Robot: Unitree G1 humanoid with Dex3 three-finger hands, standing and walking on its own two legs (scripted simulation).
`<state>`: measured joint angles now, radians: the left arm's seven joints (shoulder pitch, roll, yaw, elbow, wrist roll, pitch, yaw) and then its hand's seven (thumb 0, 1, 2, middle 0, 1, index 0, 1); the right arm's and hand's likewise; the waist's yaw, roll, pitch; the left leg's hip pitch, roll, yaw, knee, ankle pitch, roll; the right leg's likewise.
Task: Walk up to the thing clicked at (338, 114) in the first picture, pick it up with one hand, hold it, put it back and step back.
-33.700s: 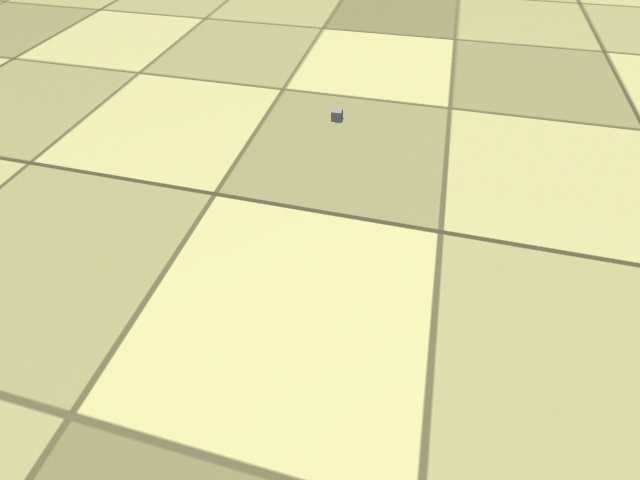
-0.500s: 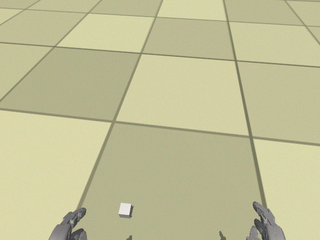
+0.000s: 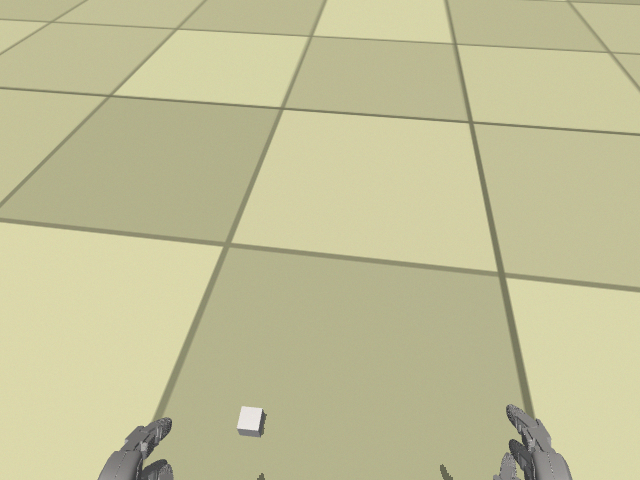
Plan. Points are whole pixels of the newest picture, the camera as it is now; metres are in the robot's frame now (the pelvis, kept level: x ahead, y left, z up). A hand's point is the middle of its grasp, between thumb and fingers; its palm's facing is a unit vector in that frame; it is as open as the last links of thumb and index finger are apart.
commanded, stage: stand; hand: left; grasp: from above
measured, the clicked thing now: (251, 421) +0.44 +0.21 -0.68
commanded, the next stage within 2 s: none
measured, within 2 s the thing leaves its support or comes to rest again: neither
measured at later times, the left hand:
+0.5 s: hand out of the picture +0.06 +0.24 -0.11, palm faces +0.03 -0.94 -0.33, open 7.4 cm
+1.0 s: hand out of the picture +0.03 +0.24 -0.10, palm faces +0.02 -0.94 -0.33, open 7.4 cm
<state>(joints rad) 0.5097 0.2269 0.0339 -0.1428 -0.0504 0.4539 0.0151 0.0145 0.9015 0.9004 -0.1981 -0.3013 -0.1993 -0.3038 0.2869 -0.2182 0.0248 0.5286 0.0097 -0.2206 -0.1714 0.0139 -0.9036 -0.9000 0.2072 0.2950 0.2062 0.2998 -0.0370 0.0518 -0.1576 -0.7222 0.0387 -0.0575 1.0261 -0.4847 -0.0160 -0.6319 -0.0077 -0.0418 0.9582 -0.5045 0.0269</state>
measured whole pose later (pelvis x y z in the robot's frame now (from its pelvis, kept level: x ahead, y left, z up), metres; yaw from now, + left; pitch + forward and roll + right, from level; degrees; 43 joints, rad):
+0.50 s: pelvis -0.01 +0.01 +0.05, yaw +0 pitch -2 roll +0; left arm 0.24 0.28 0.05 0.90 0.04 0.03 0.03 0.01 0.90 0.90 -0.20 -0.30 -0.20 -0.30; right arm 0.19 -0.28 -0.05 0.97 -0.04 -0.01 -0.01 0.01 -0.91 -0.90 0.21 0.30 0.20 0.30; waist 0.02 0.01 0.05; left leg -0.30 0.00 0.00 0.64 -0.31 0.01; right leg -0.24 -0.05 0.00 0.62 -0.34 0.04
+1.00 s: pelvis -0.02 +0.00 +0.07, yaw +0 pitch -4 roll +0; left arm 0.18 0.29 0.04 1.11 0.03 0.00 0.02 0.01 0.90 0.90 -0.20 -0.30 -0.20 -0.30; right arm 0.15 -0.30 -0.04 1.11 -0.02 0.00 -0.01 0.01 -0.91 -0.90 0.21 0.30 0.20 0.30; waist 0.01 0.02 0.07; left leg -0.15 0.01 -0.01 0.40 -0.18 -0.01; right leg -0.10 -0.04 -0.01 0.39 -0.22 0.03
